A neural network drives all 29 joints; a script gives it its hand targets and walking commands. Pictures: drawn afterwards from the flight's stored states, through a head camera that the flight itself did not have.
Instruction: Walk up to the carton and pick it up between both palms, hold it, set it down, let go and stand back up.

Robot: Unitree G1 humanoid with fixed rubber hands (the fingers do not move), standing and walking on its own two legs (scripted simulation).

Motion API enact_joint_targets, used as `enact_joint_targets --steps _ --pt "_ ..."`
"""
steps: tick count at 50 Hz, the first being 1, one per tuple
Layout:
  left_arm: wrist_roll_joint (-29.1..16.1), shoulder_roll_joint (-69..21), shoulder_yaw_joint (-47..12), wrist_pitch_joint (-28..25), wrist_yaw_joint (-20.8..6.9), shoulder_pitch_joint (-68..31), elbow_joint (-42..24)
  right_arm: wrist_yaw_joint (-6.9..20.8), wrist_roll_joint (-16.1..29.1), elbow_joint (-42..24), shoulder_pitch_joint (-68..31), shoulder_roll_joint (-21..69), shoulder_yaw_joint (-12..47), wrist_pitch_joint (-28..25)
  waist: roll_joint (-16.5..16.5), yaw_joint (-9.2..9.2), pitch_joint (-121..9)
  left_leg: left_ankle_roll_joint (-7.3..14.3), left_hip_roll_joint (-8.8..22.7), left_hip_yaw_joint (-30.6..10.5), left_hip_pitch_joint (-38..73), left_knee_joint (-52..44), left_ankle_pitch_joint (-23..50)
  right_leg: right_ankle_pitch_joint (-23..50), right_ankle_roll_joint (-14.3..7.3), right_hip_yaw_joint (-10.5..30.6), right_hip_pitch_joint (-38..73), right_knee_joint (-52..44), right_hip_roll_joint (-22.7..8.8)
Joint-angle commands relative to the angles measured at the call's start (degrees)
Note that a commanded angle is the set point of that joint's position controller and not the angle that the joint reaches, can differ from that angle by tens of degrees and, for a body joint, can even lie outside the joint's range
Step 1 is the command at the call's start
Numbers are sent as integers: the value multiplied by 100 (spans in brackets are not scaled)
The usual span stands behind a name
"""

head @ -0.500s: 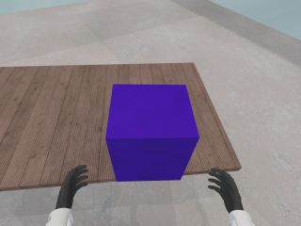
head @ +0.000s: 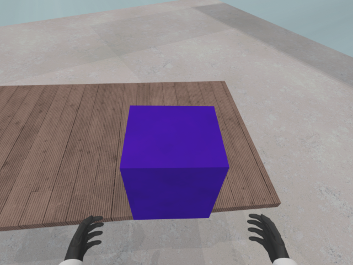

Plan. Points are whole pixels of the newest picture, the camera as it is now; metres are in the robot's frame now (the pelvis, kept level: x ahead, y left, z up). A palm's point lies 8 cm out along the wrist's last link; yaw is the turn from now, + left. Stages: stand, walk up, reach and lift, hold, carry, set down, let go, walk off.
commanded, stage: set down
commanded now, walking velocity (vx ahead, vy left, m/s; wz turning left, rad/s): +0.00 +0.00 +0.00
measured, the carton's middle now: (172, 165) +0.37 +0.02 -0.01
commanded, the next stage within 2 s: let go in 0.60 s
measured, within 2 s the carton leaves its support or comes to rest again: neither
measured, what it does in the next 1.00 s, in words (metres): stands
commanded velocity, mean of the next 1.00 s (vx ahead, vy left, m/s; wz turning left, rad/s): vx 0.00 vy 0.00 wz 0.00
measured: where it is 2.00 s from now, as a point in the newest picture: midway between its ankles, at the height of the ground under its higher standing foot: outside the picture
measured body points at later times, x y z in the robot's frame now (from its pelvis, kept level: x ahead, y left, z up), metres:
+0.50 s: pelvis -0.01 +0.00 +0.00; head -0.01 +0.01 +0.45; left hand +0.15 +0.23 -0.09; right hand +0.16 -0.22 -0.08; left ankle -0.01 +0.14 -0.75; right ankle -0.03 -0.11 -0.75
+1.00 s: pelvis -0.02 +0.01 +0.00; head -0.02 +0.01 +0.45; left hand +0.15 +0.23 -0.09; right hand +0.15 -0.23 -0.08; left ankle -0.01 +0.14 -0.75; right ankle -0.03 -0.11 -0.75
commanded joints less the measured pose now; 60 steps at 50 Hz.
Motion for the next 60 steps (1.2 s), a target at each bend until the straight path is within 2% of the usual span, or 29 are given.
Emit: enact_joint_targets --steps 1,2,4,6,8,10,11,13,14,15,16,17,18,19,20,21,22,23,24,27,29,32,39,40,47,57,58,59,60 --pt "73 425 152 97 -6 -368 -789 -24 -76 -552 -443 -542 -268 15 199 99 -248 -8 -291 100 968 67 1741 1344 17 -65 -1076 -489 35" --pt "-7 564 124 157 -76 -267 -739 -88 -172 -700 -290 -377 -184 55 -15 42 -254 -8 -301 144 936 39 1644 1339 25 -31 -967 -536 16" --pt "123 497 173 385 -94 -404 -605 -74 -289 -538 -432 -454 -251 223 89 61 -104 69 -225 160 896 -6 1402 1049 -9 39 -1131 -577 -4" --pt "-35 618 126 320 -85 -400 -1024 -136 -254 -1081 -335 -376 -258 198 -176 22 -333 157 -229 164 853 -3 1281 1060 86 -2 -1083 -588 -8" --pt "73 643 144 471 -144 -437 -569 -195 -409 -725 -323 -218 -207 383 -8 16 -6 176 -225 161 805 -50 1201 1030 29 51 -1173 -595 -37" --pt "-8 639 114 573 -183 -473 -960 -275 -487 -977 -344 -206 -328 433 -85 2 -120 129 -236 180 865 -54 1350 1055 113 -14 -1113 -631 -14" --pt "94 559 117 696 -148 -406 -728 -219 -480 -703 -360 -366 -325 514 109 86 -65 66 -224 178 985 -66 1443 1001 70 -60 -1252 -624 41" --pt "187 515 133 902 -220 -475 -601 -278 -645 -462 -326 -269 -359 646 165 -80 -9 92 -265 245 930 -59 1189 724 88 -45 -1212 -716 6" --pt "124 616 168 870 -124 -454 -1283 -230 -597 -1049 -429 -369 -455 575 130 -14 -260 16 -221 177 1080 -70 1315 694 123 -219 -1259 -670 67" --pt "59 598 68 870 -79 -416 -1174 -221 -556 -1024 -286 -326 -372 560 157 -48 -298 48 -229 219 877 -3 1328 740 80 -128 -1171 -642 50" --pt "138 618 60 1029 -124 -421 -578 -248 -721 -595 -292 -215 -324 719 37 -79 -122 110 -254 220 954 -21 1196 754 80 -162 -1333 -696 23" --pt "55 639 122 951 -88 -361 -1247 -218 -620 -1115 -301 -252 -396 639 -1 83 -290 63 -192 220 994 -63 1422 892 122 -237 -1257 -618 75" --pt "145 606 81 1101 -142 -346 -616 -245 -706 -766 -268 -231 -324 711 56 8 -124 80 -231 274 941 -57 1328 878 89 -135 -1231 -644 25" --pt "117 639 195 1044 -103 -450 -1224 -224 -710 -1142 -362 -325 -489 649 96 15 -344 21 -199 241 1052 -29 1495 824 113 -241 -1206 -608 73" --pt "174 605 86 1110 -93 -444 -955 -222 -735 -844 -335 -277 -456 705 148 58 -172 13 -185 268 918 -32 1345 703 90 -168 -1225 -645 52" --pt "209 528 58 1269 -135 -456 -436 -227 -855 -559 -367 -239 -375 845 74 -106 -26 43 -221 276 884 1 1257 684 56 -164 -1342 -645 70" --pt "272 617 138 1282 -137 -428 -812 -204 -811 -759 -341 -274 -441 844 91 14 -147 43 -151 267 865 -14 1293 732 85 -212 -1249 -589 76" --pt "255 540 27 1383 -140 -537 -655 -210 -853 -618 -385 -215 -422 939 169 -111 -148 18 -162 281 814 -12 1191 672 32 -183 -1265 -576 65" --pt "210 655 112 1322 -74 -675 -1109 -178 -838 -924 -472 -261 -533 893 190 -42 -233 16 -141 261 854 27 1275 625 66 -236 -1318 -540 84" --pt "262 593 56 1448 -87 -596 -685 -175 -956 -788 -378 -189 -535 920 56 -88 -255 52 -145 301 777 57 1223 734 66 -212 -1233 -485 63" --pt "243 614 98 1427 -45 -624 -882 -141 -895 -891 -438 -274 -532 870 132 -3 -344 11 -145 295 758 97 1309 813 73 -231 -1274 -476 80" --pt "349 560 141 1418 -36 -519 -828 -137 -898 -737 -432 -341 -556 836 249 -89 -494 -13 -144 299 926 173 1630 1024 39 -214 -1232 -442 106" --pt "409 523 156 1582 -61 -663 -674 -122 -1025 -705 -454 -312 -560 966 65 -26 -239 22 -143 302 776 96 1163 675 61 -248 -1261 -477 97" --pt "418 548 94 1602 -40 -709 -722 -114 -1058 -745 -490 -318 -614 978 253 -119 -203 1 -119 337 786 102 1110 580 34 -249 -1340 -475 91" --pt "423 533 61 1659 -8 -853 -741 -100 -1137 -811 -519 -362 -716 1088 189 -92 -60 31 -116 301 630 11 763 335 47 -217 -1325 -484 71" --pt "427 571 92 1650 -53 -884 -723 -124 -1103 -830 -499 -345 -674 1100 121 -30 -352 61 -163 274 719 80 896 617 48 -231 -1249 -447 95" --pt "421 519 74 1636 -36 -829 -723 -100 -1085 -802 -495 -385 -675 1100 178 -54 -188 30 -113 289 613 56 876 507 15 -214 -1256 -437 95" --pt "748 809 335 1186 -147 -338 -318 -90 -1197 -514 123 -639 -719 1831 238 -134 348 64 434 -365 -1035 229 1494 791 187 59 -975 -46 -434" --pt "672 787 326 1017 -189 -241 -306 -131 -1165 -505 254 -715 -776 2086 -31 -24 -364 124 446 -357 -828 376 1496 1027 233 27 -696 100 -392"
